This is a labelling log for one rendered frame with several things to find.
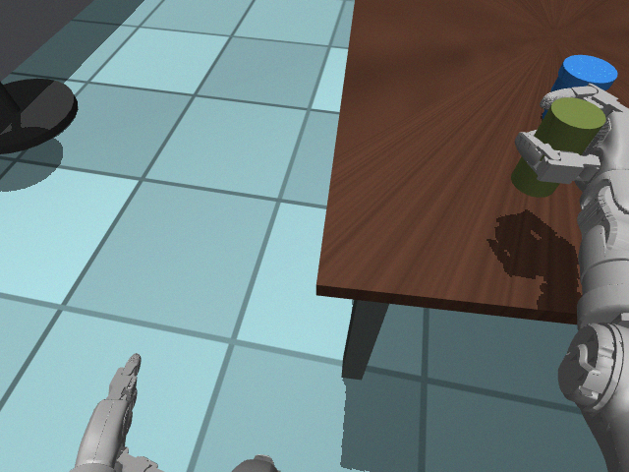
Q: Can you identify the left robot hand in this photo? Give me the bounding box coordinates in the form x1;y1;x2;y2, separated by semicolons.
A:
75;353;164;472

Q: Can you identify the right robot hand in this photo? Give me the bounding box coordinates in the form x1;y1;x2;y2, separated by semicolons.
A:
515;84;629;192

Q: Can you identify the coat stand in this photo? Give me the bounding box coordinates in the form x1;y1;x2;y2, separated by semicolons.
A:
0;79;78;154

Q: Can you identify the right robot arm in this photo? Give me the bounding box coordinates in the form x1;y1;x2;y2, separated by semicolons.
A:
558;169;629;472

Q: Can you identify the table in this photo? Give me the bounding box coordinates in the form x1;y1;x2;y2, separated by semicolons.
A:
316;0;629;380

